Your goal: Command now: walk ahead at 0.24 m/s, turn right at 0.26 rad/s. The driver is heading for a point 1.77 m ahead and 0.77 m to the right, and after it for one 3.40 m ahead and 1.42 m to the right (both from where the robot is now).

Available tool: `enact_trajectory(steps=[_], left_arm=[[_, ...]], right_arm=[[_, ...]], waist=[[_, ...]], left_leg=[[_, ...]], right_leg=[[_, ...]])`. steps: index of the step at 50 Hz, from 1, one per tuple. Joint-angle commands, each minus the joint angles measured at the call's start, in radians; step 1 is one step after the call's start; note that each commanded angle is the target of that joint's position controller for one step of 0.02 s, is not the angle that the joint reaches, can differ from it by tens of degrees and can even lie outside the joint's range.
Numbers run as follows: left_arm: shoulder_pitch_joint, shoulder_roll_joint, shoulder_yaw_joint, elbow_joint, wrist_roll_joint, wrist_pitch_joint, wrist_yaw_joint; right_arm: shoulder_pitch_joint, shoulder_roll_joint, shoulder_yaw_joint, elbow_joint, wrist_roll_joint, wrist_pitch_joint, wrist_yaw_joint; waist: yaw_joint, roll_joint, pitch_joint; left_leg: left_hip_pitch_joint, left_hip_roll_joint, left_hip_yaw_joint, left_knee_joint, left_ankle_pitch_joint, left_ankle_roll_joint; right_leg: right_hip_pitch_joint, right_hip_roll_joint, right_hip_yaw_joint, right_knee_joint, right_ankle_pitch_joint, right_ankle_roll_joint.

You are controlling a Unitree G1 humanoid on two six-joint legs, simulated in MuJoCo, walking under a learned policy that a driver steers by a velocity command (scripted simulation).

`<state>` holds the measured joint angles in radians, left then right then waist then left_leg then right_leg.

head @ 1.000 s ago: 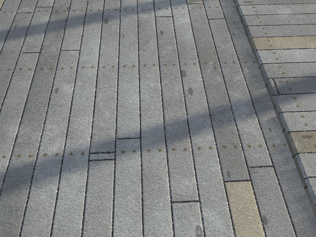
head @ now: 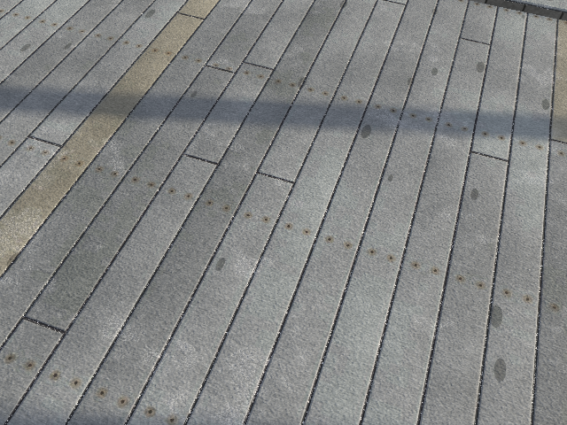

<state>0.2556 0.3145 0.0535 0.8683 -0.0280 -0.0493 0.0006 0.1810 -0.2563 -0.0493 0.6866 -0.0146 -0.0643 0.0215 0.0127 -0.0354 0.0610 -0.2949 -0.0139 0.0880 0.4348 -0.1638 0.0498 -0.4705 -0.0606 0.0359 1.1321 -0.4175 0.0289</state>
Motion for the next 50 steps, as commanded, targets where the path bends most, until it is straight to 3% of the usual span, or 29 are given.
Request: enact_trajectory(steps=[1, 3, 7, 13, 15, 16, 17, 18, 19, 20, 21, 22, 23, 25, 29, 34, 36, 37, 38, 39, 40, 41, 43, 44, 46, 50], left_arm=[[0.093, 0.047, 0.021, -0.035, 0.006, 0.030, 0.013], [0.044, 0.035, 0.018, -0.069, 0.016, 0.040, 0.013], [-0.057, 0.026, 0.014, -0.123, 0.019, 0.042, -0.015], [-0.119, 0.061, 0.037, -0.200, 0.020, 0.063, -0.046], [-0.062, 0.079, 0.055, -0.198, 0.015, 0.071, -0.037], [0.042, 0.141, 0.085, -0.173, 0.009, 0.071, -0.022], [0.102, 0.274, 0.118, -0.173, 0.004, 0.067, 0.000], [0.137, 0.253, 0.103, -0.192, 0.019, 0.045, -0.011], [0.116, 0.189, 0.082, -0.195, 0.018, 0.021, -0.018], [0.079, 0.140, 0.069, -0.200, 0.008, 0.007, -0.017], [0.033, 0.118, 0.061, -0.205, 0.003, 0.004, -0.014], [-0.005, 0.099, 0.052, -0.214, 0.006, 0.003, -0.006], [-0.019, 0.102, 0.051, -0.226, 0.015, 0.005, 0.001], [-0.011, 0.126, 0.060, -0.233, 0.020, 0.003, 0.014], [0.030, 0.155, 0.073, -0.229, 0.010, 0.007, 0.025], [0.069, 0.148, 0.074, -0.223, 0.005, 0.020, 0.019], [0.050, 0.123, 0.067, -0.230, 0.006, 0.023, 0.018], [0.044, 0.091, 0.056, -0.235, 0.007, 0.023, 0.019], [0.032, 0.031, 0.037, -0.247, 0.013, 0.019, 0.020], [0.073, -0.031, 0.018, -0.284, 0.003, 0.010, 0.019], [0.100, 0.049, 0.030, -0.298, -0.016, 0.001, 0.021], [0.070, 0.117, 0.048, -0.280, -0.012, 0.003, 0.022], [0.028, 0.112, 0.054, -0.269, 0.008, 0.010, 0.017], [0.011, 0.096, 0.053, -0.277, 0.006, 0.011, 0.010], [-0.007, 0.058, 0.044, -0.292, 0.000, 0.015, -0.001], [-0.071, 0.032, 0.031, -0.328, 0.003, 0.018, -0.009]], right_arm=[[-0.033, -0.120, -0.037, -0.032, -0.010, -0.032, -0.009], [-0.056, -0.136, -0.043, -0.015, -0.008, -0.029, -0.026], [-0.044, -0.158, -0.049, 0.015, -0.001, -0.001, -0.054], [-0.037, -0.199, -0.068, 0.048, 0.036, 0.043, -0.058], [-0.034, -0.198, -0.072, 0.055, 0.046, 0.051, -0.059], [0.003, -0.166, -0.064, 0.062, 0.032, 0.049, -0.056], [-0.023, -0.101, -0.042, 0.000, -0.004, 0.039, -0.050], [-0.070, -0.104, -0.035, -0.025, 0.003, 0.018, -0.037], [-0.101, -0.146, -0.046, -0.026, 0.037, -0.004, -0.018], [-0.116, -0.153, -0.047, -0.024, 0.045, -0.018, -0.009], [-0.128, -0.157, -0.052, -0.015, 0.027, -0.025, -0.012], [-0.132, -0.166, -0.058, -0.008, 0.011, -0.026, -0.017], [-0.131, -0.155, -0.057, -0.004, 0.006, -0.026, -0.017], [-0.132, -0.123, -0.049, 0.002, 0.006, -0.027, -0.018], [-0.193, -0.083, -0.029, -0.010, 0.017, -0.027, -0.012], [-0.217, -0.124, -0.038, -0.026, 0.034, -0.047, 0.001], [-0.147, -0.138, -0.047, -0.005, 0.034, -0.059, 0.001], [-0.079, -0.149, -0.056, 0.016, 0.030, -0.063, -0.003], [0.043, -0.191, -0.070, 0.039, 0.019, -0.066, -0.011], [0.143, -0.283, -0.088, 0.055, -0.005, -0.057, -0.017], [0.156, -0.278, -0.091, 0.072, 0.001, -0.053, -0.007], [0.106, -0.202, -0.071, 0.052, 0.016, -0.052, -0.009], [0.041, -0.133, -0.048, 0.044, 0.011, -0.044, -0.013], [0.028, -0.117, -0.041, 0.050, 0.007, -0.042, -0.017], [0.037, -0.122, -0.041, 0.062, 0.004, -0.046, -0.021], [0.066, -0.154, -0.049, 0.090, 0.007, -0.046, -0.025]], waist=[[0.035, 0.122, -0.118], [0.035, 0.131, -0.096], [-0.007, 0.123, -0.103], [-0.016, 0.119, -0.093], [0.022, 0.090, -0.124], [0.053, -0.005, -0.179], [0.035, -0.240, -0.198], [0.079, -0.238, -0.293], [0.085, -0.148, -0.239], [0.063, -0.084, -0.181], [0.037, -0.020, -0.122], [0.017, -0.027, -0.101], [0.006, -0.039, -0.098], [0.005, -0.040, -0.105], [0.034, -0.074, -0.087], [0.043, -0.094, -0.081], [-0.004, -0.101, -0.089], [-0.039, -0.098, -0.104], [-0.091, -0.032, -0.161], [-0.086, 0.223, -0.227], [-0.073, 0.321, -0.189], [-0.079, 0.232, -0.102], [-0.060, 0.158, -0.047], [-0.050, 0.159, -0.030], [-0.048, 0.164, -0.028], [-0.060, 0.120, -0.024]], left_leg=[[0.106, 0.287, -0.132, -0.186, 0.654, 0.185], [0.094, 0.276, -0.059, -0.204, 0.635, 0.177], [0.142, 0.264, 0.029, -0.199, 0.553, 0.157], [0.240, 0.330, 0.022, -0.051, 0.469, 0.122], [0.211, 0.300, 0.055, 0.089, 0.408, 0.075], [0.134, 0.231, 0.096, 0.284, 0.284, 0.025], [-0.229, 0.065, 0.138, 0.624, -0.142, -0.064], [-0.461, -0.052, -0.089, 0.819, -0.510, -0.078], [-0.536, 0.008, -0.179, 0.855, -0.457, -0.055], [-0.533, 0.050, -0.184, 0.802, -0.363, -0.034], [-0.502, 0.076, -0.176, 0.712, -0.299, -0.030], [-0.440, 0.096, -0.174, 0.623, -0.235, -0.033], [-0.381, 0.087, -0.163, 0.573, -0.182, -0.042], [-0.319, 0.058, -0.141, 0.454, -0.104, -0.068], [-0.225, 0.018, -0.139, 0.217, 0.024, -0.105], [-0.112, -0.003, -0.160, 0.093, 0.034, -0.096], [0.003, -0.003, -0.150, 0.031, 0.035, -0.070], [0.105, 0.015, -0.150, 0.001, 0.026, -0.052], [0.283, 0.138, -0.265, -0.020, -0.052, -0.004], [0.498, 0.351, -0.619, -0.137, -0.343, 0.119], [0.487, 0.440, -0.873, -0.213, -0.593, 0.190], [0.423, 0.403, -0.772, -0.213, -0.574, 0.168], [0.315, 0.311, -0.524, -0.213, -0.308, 0.111], [0.274, 0.289, -0.443, -0.227, -0.196, 0.102], [0.232, 0.265, -0.327, -0.259, -0.061, 0.103], [0.255, 0.261, -0.173, -0.276, 0.159, 0.119]], right_leg=[[-0.031, -0.033, 0.027, -0.034, 0.092, 0.028], [-0.050, -0.037, 0.017, -0.146, 0.185, 0.034], [-0.013, -0.031, -0.023, -0.345, 0.355, 0.022], [-0.009, -0.004, -0.072, -0.471, 0.200, -0.046], [0.128, 0.047, -0.111, -0.573, 0.213, -0.102], [0.295, 0.043, -0.040, -0.638, 0.307, -0.155], [0.524, -0.180, 0.383, -0.701, 0.350, -0.327], [0.648, -0.295, 0.738, -0.859, 0.098, -0.468], [0.627, -0.287, 0.672, -0.886, 0.003, -0.429], [0.557, -0.241, 0.572, -0.882, -0.066, -0.371], [0.462, -0.206, 0.499, -0.891, -0.052, -0.326], [0.392, -0.176, 0.439, -0.905, 0.003, -0.300], [0.347, -0.144, 0.405, -0.920, 0.046, -0.289], [0.311, -0.106, 0.338, -0.922, 0.153, -0.284], [0.251, -0.071, 0.287, -0.903, 0.164, -0.261], [0.227, -0.082, 0.377, -0.843, 0.073, -0.240], [0.202, -0.058, 0.399, -0.778, 0.041, -0.214], [0.160, -0.026, 0.384, -0.712, 0.024, -0.187], [0.049, 0.025, 0.320, -0.528, -0.045, -0.143], [-0.204, 0.154, 0.150, -0.207, -0.184, -0.080], [-0.370, 0.098, 0.125, -0.012, -0.183, -0.066], [-0.406, 0.052, 0.134, 0.068, -0.096, -0.061], [-0.367, 0.009, 0.112, 0.068, 0.048, -0.050], [-0.344, -0.016, 0.110, 0.048, 0.092, -0.047], [-0.314, -0.034, 0.081, 0.024, 0.157, -0.036], [-0.336, -0.040, 0.059, -0.121, 0.278, -0.009]])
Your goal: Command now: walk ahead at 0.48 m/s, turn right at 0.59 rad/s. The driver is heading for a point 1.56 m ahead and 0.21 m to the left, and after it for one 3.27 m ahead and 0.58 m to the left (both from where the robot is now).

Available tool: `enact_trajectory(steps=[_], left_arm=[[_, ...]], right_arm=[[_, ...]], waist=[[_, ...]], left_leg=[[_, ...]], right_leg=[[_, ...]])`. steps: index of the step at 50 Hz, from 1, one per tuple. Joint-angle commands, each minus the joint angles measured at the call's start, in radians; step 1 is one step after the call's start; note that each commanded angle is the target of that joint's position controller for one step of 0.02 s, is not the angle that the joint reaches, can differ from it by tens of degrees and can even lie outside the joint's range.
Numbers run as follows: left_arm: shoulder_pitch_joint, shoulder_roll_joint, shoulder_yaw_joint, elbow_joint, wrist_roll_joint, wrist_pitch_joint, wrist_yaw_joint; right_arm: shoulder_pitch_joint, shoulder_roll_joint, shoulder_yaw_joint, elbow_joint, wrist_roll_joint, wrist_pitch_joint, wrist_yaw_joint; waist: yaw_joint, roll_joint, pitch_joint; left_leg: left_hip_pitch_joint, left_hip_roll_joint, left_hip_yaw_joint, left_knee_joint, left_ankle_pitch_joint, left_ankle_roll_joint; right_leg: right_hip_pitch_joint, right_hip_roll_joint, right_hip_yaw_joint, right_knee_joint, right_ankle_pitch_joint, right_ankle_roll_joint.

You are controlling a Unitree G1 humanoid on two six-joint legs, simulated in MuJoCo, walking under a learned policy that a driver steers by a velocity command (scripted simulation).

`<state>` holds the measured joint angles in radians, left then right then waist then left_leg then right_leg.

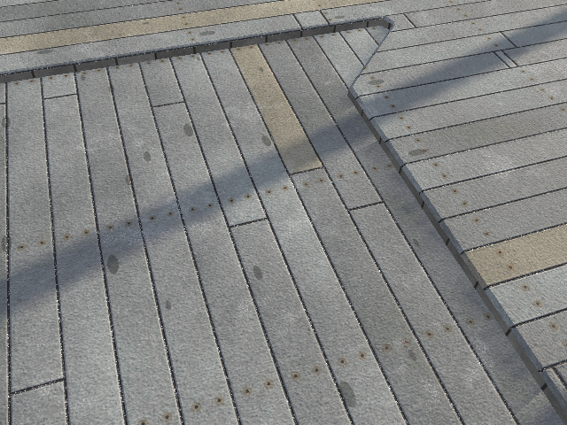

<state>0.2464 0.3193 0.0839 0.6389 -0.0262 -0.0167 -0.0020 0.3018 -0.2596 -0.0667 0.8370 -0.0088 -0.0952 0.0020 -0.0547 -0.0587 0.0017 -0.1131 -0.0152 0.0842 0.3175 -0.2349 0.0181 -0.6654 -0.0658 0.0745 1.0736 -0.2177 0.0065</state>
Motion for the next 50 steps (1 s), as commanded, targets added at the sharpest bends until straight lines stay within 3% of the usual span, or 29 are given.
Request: enact_trajectory(steps=[1, 4, 8, 10, 12, 13, 14, 15, 16, 17, 18, 19, 20, 21, 24, 29, 34, 37, 38, 39, 40, 41, 42, 43, 44, 45, 46, 48, 50], left_arm=[[-0.080, 0.020, -0.003, -0.105, 0.002, -0.016, -0.011], [-0.173, -0.003, -0.017, -0.129, 0.004, -0.023, -0.031], [-0.253, -0.006, -0.021, -0.166, -0.001, -0.026, -0.055], [-0.217, 0.027, -0.005, -0.167, 0.008, -0.025, -0.056], [0.026, 0.106, 0.041, -0.102, 0.011, -0.018, -0.043], [0.188, 0.168, 0.064, -0.063, 0.012, -0.005, -0.023], [0.167, 0.272, 0.068, -0.059, 0.008, -0.012, -0.016], [0.212, 0.176, 0.045, -0.073, 0.014, -0.021, -0.018], [0.160, 0.139, 0.029, -0.054, 0.023, -0.032, -0.023], [0.096, 0.115, 0.020, -0.046, 0.018, -0.040, -0.022], [0.040, 0.084, 0.010, -0.042, 0.024, -0.046, -0.023], [0.002, 0.051, 0.000, -0.042, 0.035, -0.054, -0.024], [-0.011, 0.058, 0.003, -0.036, 0.039, -0.064, -0.024], [-0.023, 0.054, 0.004, -0.023, 0.034, -0.076, -0.024], [-0.022, 0.064, 0.009, 0.017, 0.042, -0.096, -0.017], [0.002, 0.089, 0.013, 0.056, 0.039, -0.098, -0.001], [0.075, 0.116, 0.026, 0.114, 0.019, -0.066, 0.008], [0.055, 0.154, 0.036, 0.115, 0.014, -0.037, 0.024], [0.046, 0.164, 0.038, 0.112, 0.014, -0.027, 0.031], [0.031, 0.161, 0.034, 0.107, 0.012, -0.020, 0.037], [0.053, 0.127, 0.016, 0.089, 0.028, -0.029, 0.043], [0.131, -0.002, -0.024, 0.043, 0.045, -0.060, 0.025], [0.065, 0.085, -0.013, 0.041, 0.016, -0.103, 0.003], [-0.027, 0.113, -0.008, 0.010, -0.019, -0.123, -0.008], [-0.055, 0.095, -0.015, -0.001, -0.007, -0.132, -0.005], [-0.085, 0.100, -0.007, 0.007, 0.027, -0.127, 0.006], [-0.053, 0.102, -0.003, 0.002, 0.032, -0.117, 0.006], [-0.016, 0.095, -0.002, 0.008, 0.040, -0.096, 0.005], [-0.054, 0.064, -0.014, -0.002, 0.043, -0.082, 0.009]], right_arm=[[-0.056, -0.158, -0.032, -0.056, 0.002, -0.012, -0.007], [-0.029, -0.183, -0.033, -0.038, 0.009, -0.003, -0.011], [0.035, -0.211, -0.037, -0.002, 0.030, 0.014, -0.006], [0.043, -0.244, -0.044, 0.006, 0.039, 0.023, -0.007], [0.031, -0.255, -0.041, 0.011, 0.041, 0.033, -0.013], [0.035, -0.214, -0.021, -0.008, 0.019, 0.026, -0.015], [0.158, -0.071, 0.027, -0.050, -0.010, 0.005, 0.003], [0.084, -0.173, 0.007, -0.026, 0.032, -0.020, 0.015], [-0.031, -0.206, -0.006, -0.069, 0.069, -0.026, 0.019], [-0.064, -0.185, 0.002, -0.077, 0.063, -0.028, 0.014], [-0.073, -0.179, -0.001, -0.067, 0.042, -0.023, 0.009], [-0.041, -0.171, -0.003, -0.052, 0.036, -0.007, 0.008], [0.003, -0.151, -0.001, -0.042, 0.040, 0.009, 0.009], [0.026, -0.131, 0.003, -0.031, 0.040, 0.023, 0.008], [-0.043, -0.110, 0.003, -0.050, 0.035, 0.044, 0.000], [-0.178, -0.076, 0.015, -0.091, 0.027, 0.028, 0.025], [-0.294, -0.074, 0.021, -0.164, 0.027, 0.027, 0.055], [-0.254, -0.112, 0.002, -0.191, 0.026, 0.034, 0.069], [-0.171, -0.142, -0.015, -0.179, 0.027, 0.039, 0.067], [-0.022, -0.191, -0.044, -0.147, 0.030, 0.041, 0.057], [0.131, -0.278, -0.076, -0.123, 0.032, 0.051, 0.037], [0.090, -0.346, -0.086, -0.150, 0.042, 0.049, 0.030], [0.114, -0.270, -0.061, -0.163, 0.032, 0.041, 0.033], [0.093, -0.218, -0.049, -0.161, 0.024, 0.035, 0.030], [0.034, -0.202, -0.044, -0.165, 0.026, 0.029, 0.031], [-0.026, -0.155, -0.031, -0.174, 0.027, 0.028, 0.029], [-0.058, -0.160, -0.028, -0.194, 0.013, 0.027, 0.023], [-0.080, -0.158, -0.030, -0.206, 0.016, 0.027, 0.016], [-0.069, -0.183, -0.037, -0.200, 0.021, 0.027, 0.004]], waist=[[0.004, 0.141, 0.036], [-0.029, 0.131, 0.063], [-0.035, 0.120, 0.094], [0.014, 0.151, 0.048], [0.167, 0.142, -0.093], [0.236, 0.073, -0.197], [0.103, -0.198, -0.329], [0.191, -0.087, -0.442], [0.194, -0.057, -0.264], [0.151, 0.001, -0.160], [0.114, 0.022, -0.096], [0.075, 0.022, -0.065], [0.049, -0.020, -0.067], [0.036, -0.010, -0.050], [0.039, 0.016, 0.024], [0.091, 0.025, 0.062], [0.132, 0.034, 0.096], [0.082, -0.018, 0.027], [0.034, -0.034, -0.030], [-0.052, -0.017, -0.109], [-0.110, 0.095, -0.215], [-0.001, 0.349, -0.312], [-0.069, 0.214, -0.406], [-0.079, 0.159, -0.274], [-0.029, 0.058, -0.152], [0.001, 0.017, -0.092], [0.042, 0.083, -0.073], [0.070, 0.094, -0.053], [0.066, 0.081, -0.025]], left_leg=[[0.075, 0.256, -0.129, -0.159, 0.262, 0.145], [0.076, 0.250, -0.038, -0.161, 0.294, 0.129], [0.149, 0.287, 0.010, -0.130, 0.428, 0.118], [0.191, 0.298, 0.039, -0.025, 0.774, 0.109], [0.120, 0.265, 0.092, 0.283, 0.959, 0.073], [-0.127, 0.231, 0.093, 0.559, 0.653, 0.040], [-0.524, 0.040, 0.031, 0.935, -0.304, -0.018], [-0.588, 0.036, -0.164, 1.061, -0.357, -0.008], [-0.664, 0.079, -0.157, 1.073, -0.281, 0.002], [-0.645, 0.127, -0.149, 0.993, -0.189, 0.009], [-0.600, 0.155, -0.147, 0.926, -0.135, 0.003], [-0.536, 0.176, -0.157, 0.900, -0.081, 0.003], [-0.484, 0.178, -0.163, 0.887, -0.060, -0.010], [-0.469, 0.181, -0.166, 0.863, -0.052, -0.024], [-0.548, 0.168, -0.192, 0.751, 0.072, -0.048], [-0.516, 0.124, -0.131, 0.429, 0.374, -0.033], [-0.606, 0.101, -0.090, 0.295, 0.285, 0.016], [-0.501, 0.026, -0.007, 0.292, 0.112, 0.068], [-0.387, -0.015, 0.020, 0.297, 0.067, 0.092], [-0.166, -0.055, 0.020, 0.242, 0.109, 0.130], [0.146, 0.071, -0.200, 0.221, 0.141, 0.195], [0.475, 0.326, -0.803, 0.099, -0.012, 0.417], [0.538, 0.347, -0.918, 0.003, -0.096, 0.411], [0.449, 0.312, -0.753, -0.004, -0.063, 0.356], [0.282, 0.266, -0.631, -0.009, 0.046, 0.318], [0.159, 0.220, -0.534, -0.027, 0.147, 0.277], [0.065, 0.214, -0.516, -0.045, 0.245, 0.299], [-0.033, 0.188, -0.462, -0.074, 0.335, 0.306], [-0.112, 0.158, -0.397, -0.088, 0.368, 0.292]], right_leg=[[-0.124, -0.035, 0.006, -0.123, 0.125, 0.013], [-0.061, -0.025, -0.053, -0.292, 0.228, 0.000], [0.003, 0.007, -0.103, -0.428, 0.171, -0.051], [0.128, 0.070, -0.146, -0.461, 0.075, -0.097], [0.493, 0.137, -0.168, -0.553, 0.127, -0.160], [0.821, 0.025, -0.005, -0.517, 0.165, -0.201], [1.120, -0.271, 0.560, -0.599, 0.031, -0.381], [1.114, -0.327, 0.708, -0.716, -0.058, -0.403], [0.991, -0.288, 0.520, -0.735, 0.026, -0.346], [0.832, -0.242, 0.374, -0.747, 0.123, -0.304], [0.702, -0.206, 0.279, -0.773, 0.202, -0.279], [0.617, -0.172, 0.205, -0.818, 0.240, -0.258], [0.557, -0.184, 0.180, -0.858, 0.251, -0.275], [0.517, -0.183, 0.138, -0.888, 0.271, -0.280], [0.481, -0.162, 0.011, -0.944, 0.294, -0.251], [0.514, -0.123, -0.154, -0.975, 0.289, -0.187], [0.736, -0.193, -0.191, -0.904, 0.397, -0.167], [0.812, -0.204, -0.228, -0.730, 0.831, -0.130], [0.805, -0.194, -0.243, -0.598, 0.973, -0.113], [0.722, -0.158, -0.271, -0.392, 0.971, -0.081], [0.481, -0.111, -0.274, -0.083, 0.656, -0.038], [0.023, 0.140, -0.179, 0.313, -0.290, 0.043], [-0.088, 0.110, 0.054, 0.385, -0.342, 0.012], [-0.141, 0.060, 0.050, 0.352, -0.274, -0.011], [-0.126, 0.014, 0.036, 0.238, -0.202, -0.019], [-0.065, -0.022, 0.022, 0.133, -0.157, -0.020], [-0.001, -0.030, 0.027, 0.109, -0.134, -0.007], [0.049, -0.038, 0.015, 0.027, -0.122, 0.026], [0.058, -0.028, -0.016, -0.097, -0.059, 0.057]])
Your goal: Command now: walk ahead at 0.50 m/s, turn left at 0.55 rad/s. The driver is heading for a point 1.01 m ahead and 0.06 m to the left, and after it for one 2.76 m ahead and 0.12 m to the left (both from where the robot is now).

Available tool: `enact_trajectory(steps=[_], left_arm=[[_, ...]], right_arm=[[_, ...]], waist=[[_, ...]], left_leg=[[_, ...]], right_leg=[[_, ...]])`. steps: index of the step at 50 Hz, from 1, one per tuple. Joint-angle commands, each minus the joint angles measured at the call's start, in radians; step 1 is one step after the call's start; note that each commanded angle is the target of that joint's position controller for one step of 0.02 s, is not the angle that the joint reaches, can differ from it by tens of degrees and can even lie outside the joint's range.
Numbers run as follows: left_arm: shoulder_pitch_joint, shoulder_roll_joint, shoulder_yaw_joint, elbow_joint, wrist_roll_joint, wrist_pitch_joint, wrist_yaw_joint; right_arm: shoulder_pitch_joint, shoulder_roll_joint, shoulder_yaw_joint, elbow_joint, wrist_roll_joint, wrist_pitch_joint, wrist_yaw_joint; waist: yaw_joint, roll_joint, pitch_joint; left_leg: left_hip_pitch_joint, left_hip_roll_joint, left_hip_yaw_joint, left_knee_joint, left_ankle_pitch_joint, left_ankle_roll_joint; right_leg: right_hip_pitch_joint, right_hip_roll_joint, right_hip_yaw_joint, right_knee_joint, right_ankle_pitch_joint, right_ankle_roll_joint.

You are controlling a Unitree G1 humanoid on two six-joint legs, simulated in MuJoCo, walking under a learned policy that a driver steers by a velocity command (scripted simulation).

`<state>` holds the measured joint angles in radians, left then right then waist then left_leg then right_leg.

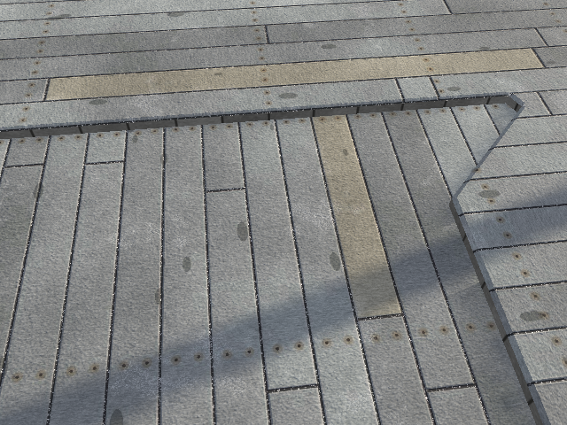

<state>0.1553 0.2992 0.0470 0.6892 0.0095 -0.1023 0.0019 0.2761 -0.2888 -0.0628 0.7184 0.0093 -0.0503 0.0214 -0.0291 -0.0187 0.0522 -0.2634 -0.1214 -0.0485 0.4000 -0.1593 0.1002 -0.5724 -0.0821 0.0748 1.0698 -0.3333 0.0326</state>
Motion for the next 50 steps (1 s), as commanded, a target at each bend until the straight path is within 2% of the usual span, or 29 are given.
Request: enact_trajectory(steps=[1, 4, 7, 10, 12, 13, 14, 15, 16, 17, 19, 20, 21, 24, 27, 31, 34, 36, 37, 38, 39, 40, 41, 42, 43, 44, 45, 46, 50], left_arm=[[-0.002, 0.069, 0.017, -0.063, 0.010, 0.006, 0.006], [-0.110, 0.044, 0.004, -0.082, 0.003, 0.001, -0.001], [-0.178, 0.067, 0.010, -0.101, -0.015, -0.010, -0.012], [-0.160, 0.106, 0.029, -0.099, -0.019, -0.023, -0.021], [-0.040, 0.132, 0.049, -0.069, -0.017, -0.033, -0.016], [0.081, 0.172, 0.064, -0.056, 0.000, -0.038, -0.009], [0.197, 0.255, 0.083, -0.041, 0.018, -0.032, -0.003], [0.241, 0.239, 0.085, -0.009, -0.005, -0.019, -0.013], [0.184, 0.149, 0.062, -0.030, -0.012, -0.015, -0.011], [0.138, 0.115, 0.050, -0.034, -0.008, -0.006, -0.007], [0.078, 0.069, 0.033, -0.023, 0.003, -0.001, -0.005], [0.068, 0.073, 0.032, -0.016, 0.006, -0.004, -0.003], [0.068, 0.067, 0.033, -0.008, -0.001, -0.008, -0.003], [0.089, 0.101, 0.045, 0.026, -0.004, -0.015, -0.003], [0.102, 0.123, 0.049, 0.056, -0.007, -0.010, -0.008], [0.156, 0.156, 0.053, 0.101, -0.029, 0.004, -0.008], [0.199, 0.179, 0.058, 0.141, -0.043, 0.021, -0.009], [0.192, 0.200, 0.061, 0.155, -0.049, 0.033, -0.005], [0.178, 0.201, 0.058, 0.161, -0.052, 0.039, -0.002], [0.190, 0.172, 0.043, 0.162, -0.044, 0.037, 0.001], [0.230, 0.077, 0.008, 0.123, -0.016, 0.026, -0.005], [0.266, 0.045, -0.008, 0.132, -0.022, 0.007, -0.011], [0.194, 0.150, 0.025, 0.122, -0.055, -0.002, -0.017], [0.125, 0.148, 0.026, 0.098, -0.068, -0.004, -0.019], [0.100, 0.129, 0.025, 0.098, -0.054, 0.001, -0.014], [0.110, 0.122, 0.031, 0.107, -0.040, 0.015, -0.009], [0.149, 0.104, 0.030, 0.120, -0.040, 0.029, -0.009], [0.173, 0.080, 0.027, 0.131, -0.041, 0.043, -0.008], [0.103, 0.052, 0.027, 0.106, -0.037, 0.063, -0.002]], right_arm=[[-0.032, -0.167, -0.045, -0.077, 0.005, -0.016, -0.022], [0.003, -0.175, -0.048, -0.064, 0.012, -0.004, -0.033], [0.056, -0.174, -0.049, -0.045, 0.018, 0.007, -0.036], [0.063, -0.164, -0.049, -0.042, 0.016, 0.014, -0.039], [0.040, -0.136, -0.042, -0.053, 0.012, 0.016, -0.038], [0.038, -0.082, -0.022, -0.067, 0.004, 0.012, -0.033], [0.145, -0.012, -0.001, -0.089, 0.008, 0.004, -0.035], [0.187, -0.068, -0.002, -0.101, 0.032, -0.002, -0.035], [0.116, -0.155, -0.025, -0.085, 0.034, 0.003, -0.037], [0.032, -0.171, -0.031, -0.099, 0.021, 0.010, -0.036], [-0.024, -0.139, -0.036, -0.114, 0.007, 0.016, -0.031], [-0.004, -0.118, -0.033, -0.119, 0.017, 0.020, -0.025], [0.002, -0.098, -0.029, -0.118, 0.020, 0.026, -0.021], [-0.049, -0.064, -0.019, -0.142, 0.013, 0.031, -0.019], [-0.099, -0.037, -0.004, -0.149, 0.008, 0.020, -0.010], [-0.235, -0.022, 0.010, -0.179, 0.009, 0.000, 0.014], [-0.287, -0.041, 0.006, -0.205, 0.011, -0.005, 0.024], [-0.232, -0.076, -0.011, -0.198, 0.003, -0.005, 0.024], [-0.113, -0.107, -0.031, -0.163, -0.001, -0.004, 0.020], [0.038, -0.159, -0.057, -0.116, -0.005, 0.000, 0.008], [0.186, -0.261, -0.079, -0.097, -0.027, 0.006, -0.011], [0.185, -0.251, -0.070, -0.098, -0.014, 0.004, -0.011], [0.138, -0.179, -0.047, -0.097, -0.013, -0.001, -0.007], [0.086, -0.145, -0.036, -0.090, -0.010, -0.006, -0.007], [0.027, -0.111, -0.026, -0.080, -0.009, -0.014, -0.003], [-0.020, -0.076, -0.018, -0.079, -0.013, -0.024, 0.000], [-0.045, -0.072, -0.019, -0.075, -0.019, -0.035, 0.000], [-0.058, -0.067, -0.021, -0.065, -0.020, -0.047, 0.001], [-0.048, -0.083, -0.031, -0.018, -0.032, -0.066, -0.012]], waist=[[0.029, 0.045, -0.067], [-0.020, 0.085, -0.062], [-0.048, 0.105, -0.062], [-0.023, 0.133, -0.065], [0.049, 0.146, -0.102], [0.107, 0.091, -0.208], [0.090, -0.139, -0.349], [0.083, -0.314, -0.367], [0.109, -0.163, -0.226], [0.111, -0.094, -0.134], [0.077, -0.061, -0.041], [0.055, -0.109, -0.037], [0.052, -0.112, -0.036], [0.055, -0.064, -0.023], [0.065, -0.041, -0.026], [0.109, -0.033, 0.011], [0.104, -0.050, 0.026], [0.049, -0.076, -0.021], [-0.026, -0.070, -0.094], [-0.095, -0.056, -0.187], [-0.117, 0.130, -0.353], [-0.088, 0.257, -0.487], [-0.105, 0.160, -0.359], [-0.078, 0.143, -0.223], [-0.041, 0.095, -0.142], [-0.006, 0.110, -0.099], [0.022, 0.139, -0.087], [0.038, 0.127, -0.080], [0.042, 0.078, -0.019]], left_leg=[[0.013, 0.244, -0.237, -0.171, 0.285, 0.194], [-0.029, 0.188, -0.194, -0.151, 0.173, 0.137], [0.011, 0.211, -0.263, -0.109, 0.079, 0.116], [0.096, 0.247, -0.362, -0.023, 0.034, 0.092], [0.082, 0.213, -0.365, 0.085, 0.075, 0.055], [0.008, 0.161, -0.305, 0.292, 0.038, 0.019], [-0.272, 0.020, -0.162, 0.624, -0.294, -0.054], [-0.501, 0.054, -0.122, 0.832, -0.450, -0.075], [-0.553, 0.110, -0.140, 0.908, -0.356, -0.086], [-0.545, 0.141, -0.100, 0.910, -0.275, -0.091], [-0.480, 0.194, -0.089, 0.826, -0.178, -0.090], [-0.441, 0.211, -0.078, 0.804, -0.154, -0.093], [-0.430, 0.220, -0.065, 0.785, -0.146, -0.099], [-0.467, 0.229, -0.057, 0.680, -0.086, -0.115], [-0.440, 0.219, -0.043, 0.496, 0.044, -0.112], [-0.365, 0.194, 0.032, 0.274, 0.153, -0.093], [-0.349, 0.177, 0.051, 0.190, 0.079, -0.058], [-0.224, 0.134, 0.087, 0.141, 0.018, -0.021], [-0.042, 0.101, 0.116, 0.091, 0.061, 0.007], [0.223, 0.119, 0.086, 0.104, 0.097, 0.035], [0.618, 0.393, -0.283, 0.122, 0.076, 0.149], [0.696, 0.549, -0.660, -0.036, -0.024, 0.253], [0.587, 0.518, -0.549, -0.064, -0.080, 0.205], [0.448, 0.472, -0.385, -0.083, -0.056, 0.164], [0.317, 0.423, -0.283, -0.122, -0.016, 0.134], [0.228, 0.387, -0.208, -0.167, 0.013, 0.113], [0.158, 0.380, -0.162, -0.204, 0.051, 0.112], [0.123, 0.377, -0.124, -0.232, 0.093, 0.118], [0.118, 0.367, 0.027, -0.276, 0.213, 0.106]], right_leg=[[-0.024, -0.002, -0.023, -0.169, 0.128, 0.042], [0.063, 0.050, -0.033, -0.405, 0.353, 0.052], [0.105, 0.082, -0.014, -0.516, 0.399, 0.044], [0.141, 0.084, 0.015, -0.575, 0.306, 0.007], [0.310, 0.079, -0.006, -0.633, 0.277, -0.042], [0.524, -0.033, 0.088, -0.617, 0.240, -0.099], [0.866, -0.261, 0.443, -0.654, 0.120, -0.229], [0.922, -0.369, 0.773, -0.750, -0.181, -0.310], [0.809, -0.320, 0.659, -0.785, -0.281, -0.267], [0.691, -0.272, 0.488, -0.785, -0.176, -0.224], [0.520, -0.178, 0.271, -0.831, 0.057, -0.187], [0.478, -0.170, 0.215, -0.852, 0.108, -0.189], [0.461, -0.163, 0.170, -0.872, 0.153, -0.198], [0.464, -0.175, 0.076, -0.908, 0.277, -0.228], [0.486, -0.159, -0.015, -0.919, 0.366, -0.229], [0.508, -0.154, -0.088, -0.924, 0.385, -0.212], [0.600, -0.197, -0.084, -0.889, 0.472, -0.199], [0.638, -0.198, -0.110, -0.783, 0.733, -0.177], [0.611, -0.169, -0.152, -0.641, 0.873, -0.153], [0.476, -0.123, -0.174, -0.445, 0.821, -0.120], [0.118, -0.019, -0.190, -0.056, 0.392, -0.060], [-0.066, 0.104, -0.041, 0.187, -0.245, -0.038], [-0.158, 0.049, 0.043, 0.257, -0.221, -0.049], [-0.184, 0.003, 0.015, 0.228, -0.143, -0.057], [-0.157, -0.032, 0.003, 0.162, -0.065, -0.053], [-0.111, -0.058, 0.010, 0.113, 0.000, -0.048], [-0.046, -0.069, 0.018, 0.104, 0.046, -0.039], [-0.023, -0.068, 0.017, 0.098, 0.069, -0.029], [-0.112, -0.058, 0.051, -0.030, 0.223, -0.006]])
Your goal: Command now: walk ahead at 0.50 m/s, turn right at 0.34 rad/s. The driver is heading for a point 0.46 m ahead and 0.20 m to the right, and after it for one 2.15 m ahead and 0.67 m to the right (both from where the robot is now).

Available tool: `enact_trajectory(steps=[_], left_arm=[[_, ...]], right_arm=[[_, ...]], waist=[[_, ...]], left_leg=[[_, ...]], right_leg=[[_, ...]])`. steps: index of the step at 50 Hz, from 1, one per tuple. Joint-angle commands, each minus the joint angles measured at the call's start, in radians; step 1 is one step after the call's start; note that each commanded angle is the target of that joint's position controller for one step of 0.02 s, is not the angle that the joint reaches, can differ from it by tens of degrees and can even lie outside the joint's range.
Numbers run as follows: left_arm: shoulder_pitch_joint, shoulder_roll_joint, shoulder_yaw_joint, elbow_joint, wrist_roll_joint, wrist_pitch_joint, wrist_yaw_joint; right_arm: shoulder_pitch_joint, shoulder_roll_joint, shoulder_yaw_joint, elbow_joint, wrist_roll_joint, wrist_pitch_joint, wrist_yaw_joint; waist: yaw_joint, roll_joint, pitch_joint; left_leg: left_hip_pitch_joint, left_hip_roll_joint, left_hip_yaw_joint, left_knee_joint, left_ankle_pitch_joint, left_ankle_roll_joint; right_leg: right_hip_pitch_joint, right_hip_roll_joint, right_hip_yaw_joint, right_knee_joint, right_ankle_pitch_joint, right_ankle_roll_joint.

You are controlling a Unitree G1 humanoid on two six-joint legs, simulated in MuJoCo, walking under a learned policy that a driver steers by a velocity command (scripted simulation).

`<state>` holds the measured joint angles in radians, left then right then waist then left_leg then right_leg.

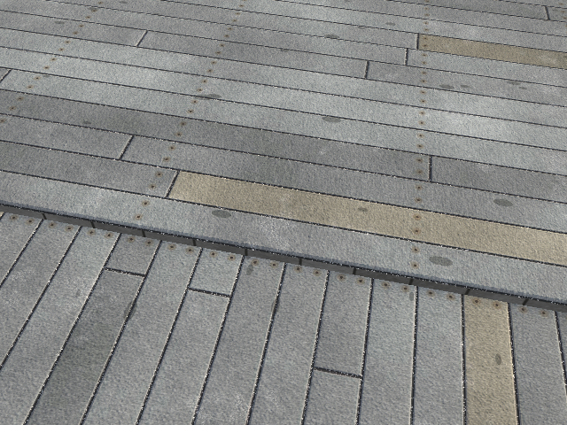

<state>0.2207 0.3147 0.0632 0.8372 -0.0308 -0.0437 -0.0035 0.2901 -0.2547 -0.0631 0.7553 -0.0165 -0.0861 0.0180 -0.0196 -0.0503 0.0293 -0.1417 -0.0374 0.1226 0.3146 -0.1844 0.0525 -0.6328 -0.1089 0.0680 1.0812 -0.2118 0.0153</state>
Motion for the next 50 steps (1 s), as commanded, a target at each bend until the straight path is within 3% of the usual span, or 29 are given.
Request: enact_trajectory(steps=[1, 5, 10, 12, 13, 14, 15, 16, 17, 18, 19, 20, 21, 24, 25, 26, 28, 32, 35, 36, 37, 38, 39, 40, 41, 42, 44, 46, 50], left_arm=[[0.017, 0.032, 0.010, -0.048, 0.006, 0.002, -0.001], [-0.114, 0.003, -0.006, -0.091, 0.013, -0.007, -0.028], [-0.221, 0.012, -0.009, -0.167, 0.012, -0.006, -0.058], [-0.186, 0.040, 0.006, -0.181, 0.011, -0.002, -0.065], [-0.120, 0.065, 0.021, -0.173, 0.009, 0.002, -0.064], [0.010, 0.108, 0.046, -0.145, 0.005, 0.003, -0.058], [0.176, 0.177, 0.081, -0.107, 0.005, 0.010, -0.041], [0.204, 0.296, 0.106, -0.102, -0.004, 0.011, -0.026], [0.216, 0.246, 0.085, -0.136, 0.005, -0.003, -0.029], [0.189, 0.180, 0.066, -0.131, 0.016, -0.014, -0.030], [0.134, 0.151, 0.059, -0.137, 0.011, -0.021, -0.028], [0.065, 0.116, 0.048, -0.147, 0.008, -0.022, -0.027], [0.025, 0.096, 0.039, -0.164, 0.019, -0.025, -0.022], [-0.013, 0.105, 0.040, -0.184, 0.024, -0.024, -0.008], [-0.004, 0.141, 0.049, -0.181, 0.028, -0.024, -0.001], [-0.005, 0.151, 0.054, -0.179, 0.024, -0.019, 0.007], [0.015, 0.152, 0.058, -0.169, 0.013, 0.002, 0.021], [0.066, 0.145, 0.058, -0.154, 0.006, 0.036, 0.037], [0.020, 0.123, 0.055, -0.174, 0.012, 0.044, 0.045], [-0.009, 0.106, 0.050, -0.188, 0.011, 0.044, 0.045], [0.003, 0.056, 0.034, -0.208, 0.023, 0.039, 0.042], [0.172, -0.009, 0.016, -0.200, 0.039, 0.035, 0.038], [0.271, 0.076, 0.023, -0.192, 0.017, 0.037, 0.032], [0.212, 0.157, 0.048, -0.169, 0.006, 0.053, 0.036], [0.122, 0.179, 0.058, -0.181, 0.006, 0.073, 0.042], [0.085, 0.172, 0.061, -0.187, 0.008, 0.093, 0.048], [0.064, 0.119, 0.050, -0.207, 0.008, 0.110, 0.048], [0.068, 0.068, 0.035, -0.212, 0.016, 0.105, 0.049], [0.027, 0.049, 0.018, -0.220, 0.030, 0.093, 0.040]], right_arm=[[-0.058, -0.121, -0.032, -0.047, -0.006, -0.030, -0.013], [-0.027, -0.156, -0.041, -0.016, 0.005, -0.023, -0.027], [0.033, -0.189, -0.056, 0.031, 0.029, 0.014, -0.035], [0.017, -0.216, -0.063, 0.029, 0.033, 0.031, -0.043], [0.008, -0.229, -0.065, 0.025, 0.034, 0.041, -0.048], [-0.009, -0.234, -0.064, 0.021, 0.037, 0.049, -0.052], [-0.008, -0.221, -0.055, 0.010, 0.032, 0.045, -0.058], [0.093, -0.072, -0.009, -0.041, -0.009, 0.021, -0.041], [0.031, -0.103, -0.001, -0.051, 0.019, -0.024, -0.026], [-0.086, -0.166, -0.018, -0.081, 0.061, -0.050, -0.014], [-0.115, -0.157, -0.012, -0.092, 0.059, -0.063, -0.015], [-0.125, -0.156, -0.016, -0.081, 0.029, -0.064, -0.023], [-0.108, -0.167, -0.024, -0.079, 0.015, -0.056, -0.026], [-0.083, -0.138, -0.024, -0.076, -0.002, -0.019, -0.029], [-0.088, -0.123, -0.018, -0.086, 0.000, -0.011, -0.032], [-0.115, -0.113, -0.012, -0.096, -0.002, -0.007, -0.034], [-0.184, -0.089, -0.002, -0.107, -0.004, -0.008, -0.031], [-0.269, -0.112, -0.007, -0.131, 0.016, -0.003, -0.015], [-0.214, -0.158, -0.028, -0.120, 0.009, -0.012, -0.011], [-0.164, -0.164, -0.033, -0.107, 0.002, -0.020, -0.013], [-0.113, -0.204, -0.040, -0.108, -0.017, -0.024, -0.022], [-0.109, -0.240, -0.038, -0.126, -0.041, -0.015, -0.031], [-0.071, -0.233, -0.046, -0.105, -0.017, 0.007, -0.027], [-0.118, -0.165, -0.029, -0.133, -0.002, 0.018, -0.029], [-0.150, -0.130, -0.017, -0.139, -0.002, 0.032, -0.033], [-0.185, -0.118, -0.009, -0.143, -0.004, 0.045, -0.035], [-0.217, -0.142, -0.013, -0.131, -0.013, 0.059, -0.042], [-0.206, -0.139, -0.015, -0.115, -0.014, 0.061, -0.043], [-0.212, -0.164, -0.022, -0.093, 0.004, 0.065, -0.038]], waist=[[0.028, 0.107, 0.010], [-0.022, 0.086, 0.050], [-0.047, 0.085, 0.074], [-0.009, 0.121, 0.021], [0.033, 0.140, -0.029], [0.109, 0.134, -0.099], [0.190, 0.081, -0.187], [0.093, -0.196, -0.273], [0.130, -0.118, -0.426], [0.161, -0.052, -0.300], [0.124, 0.008, -0.202], [0.079, 0.065, -0.123], [0.041, 0.031, -0.100], [-0.004, 0.047, -0.065], [-0.010, 0.013, -0.049], [-0.003, 0.010, -0.036], [0.025, -0.010, -0.064], [0.065, -0.054, -0.108], [0.021, -0.080, -0.112], [-0.013, -0.072, -0.124], [-0.023, 0.008, -0.208], [0.059, 0.253, -0.299], [0.072, 0.363, -0.389], [0.043, 0.223, -0.305], [0.024, 0.156, -0.231], [0.026, 0.134, -0.177], [0.040, 0.178, -0.098], [0.037, 0.194, -0.112], [0.020, 0.191, -0.163]], left_leg=[[0.006, 0.274, -0.107, -0.195, 0.248, 0.145], [0.040, 0.270, -0.004, -0.216, 0.253, 0.116], [0.237, 0.326, 0.044, -0.124, 0.410, 0.092], [0.275, 0.325, 0.072, -0.001, 0.740, 0.069], [0.277, 0.318, 0.083, 0.113, 0.896, 0.055], [0.227, 0.291, 0.104, 0.295, 0.942, 0.030], [0.038, 0.250, 0.109, 0.559, 0.751, -0.013], [-0.441, 0.068, 0.068, 0.944, -0.149, -0.090], [-0.597, -0.023, -0.181, 1.102, -0.420, -0.083], [-0.689, 0.040, -0.230, 1.100, -0.335, -0.055], [-0.676, 0.086, -0.224, 1.012, -0.247, -0.037], [-0.617, 0.120, -0.212, 0.916, -0.197, -0.041], [-0.535, 0.140, -0.218, 0.863, -0.163, -0.050], [-0.449, 0.136, -0.188, 0.759, -0.122, -0.095], [-0.432, 0.121, -0.172, 0.692, -0.106, -0.115], [-0.415, 0.104, -0.159, 0.606, -0.062, -0.131], [-0.336, 0.050, -0.138, 0.437, 0.097, -0.138], [-0.279, -0.005, -0.175, 0.245, 0.223, -0.132], [-0.236, 0.009, -0.221, 0.164, 0.184, -0.092], [-0.159, 0.028, -0.208, 0.093, 0.267, -0.069], [0.016, 0.151, -0.293, 0.095, 0.465, -0.016], [0.278, 0.400, -0.551, 0.150, 0.873, 0.128], [0.328, 0.531, -0.802, 0.109, 0.659, 0.251], [0.253, 0.458, -0.713, 0.082, 0.454, 0.224], [0.171, 0.392, -0.573, 0.070, 0.324, 0.176], [0.080, 0.346, -0.491, 0.044, 0.242, 0.156], [-0.086, 0.270, -0.360, -0.020, 0.172, 0.146], [-0.092, 0.255, -0.300, -0.034, 0.225, 0.167], [-0.067, 0.295, -0.273, -0.027, 0.271, 0.197]], right_leg=[[-0.056, -0.025, 0.054, -0.103, 0.161, 0.011], [-0.025, -0.004, -0.026, -0.332, 0.314, -0.008], [-0.080, 0.021, -0.088, -0.451, 0.190, -0.064], [0.018, 0.081, -0.150, -0.453, 0.084, -0.102], [0.114, 0.121, -0.179, -0.446, 0.033, -0.125], [0.293, 0.166, -0.191, -0.488, 0.046, -0.158], [0.589, 0.146, -0.096, -0.537, 0.088, -0.204], [0.971, -0.127, 0.433, -0.575, -0.018, -0.390], [1.085, -0.229, 0.795, -0.755, -0.142, -0.471], [1.016, -0.201, 0.649, -0.788, -0.091, -0.402], [0.876, -0.159, 0.518, -0.783, -0.010, -0.361], [0.724, -0.116, 0.412, -0.794, 0.098, -0.328], [0.614, -0.093, 0.355, -0.809, 0.212, -0.326], [0.456, -0.047, 0.248, -0.841, 0.464, -0.312], [0.403, -0.047, 0.211, -0.825, 0.610, -0.319], [0.366, -0.017, 0.163, -0.809, 0.673, -0.300], [0.329, 0.056, 0.099, -0.769, 0.625, -0.234], [0.394, 0.040, 0.199, -0.700, 0.433, -0.185], [0.457, 0.022, 0.311, -0.583, 0.351, -0.154], [0.446, 0.057, 0.308, -0.508, 0.311, -0.126], [0.389, 0.123, 0.259, -0.335, 0.168, -0.085], [0.172, 0.251, 0.161, -0.082, -0.470, -0.023], [0.058, 0.212, 0.117, 0.107, -0.531, 0.010], [0.019, 0.162, 0.116, 0.193, -0.444, 0.043], [-0.002, 0.139, 0.080, 0.211, -0.369, 0.061], [0.009, 0.117, 0.064, 0.204, -0.325, 0.073], [0.087, 0.100, 0.015, 0.126, -0.260, 0.075], [0.141, 0.108, -0.013, 0.024, -0.258, 0.072], [0.249, 0.083, -0.026, -0.202, -0.206, 0.049]])
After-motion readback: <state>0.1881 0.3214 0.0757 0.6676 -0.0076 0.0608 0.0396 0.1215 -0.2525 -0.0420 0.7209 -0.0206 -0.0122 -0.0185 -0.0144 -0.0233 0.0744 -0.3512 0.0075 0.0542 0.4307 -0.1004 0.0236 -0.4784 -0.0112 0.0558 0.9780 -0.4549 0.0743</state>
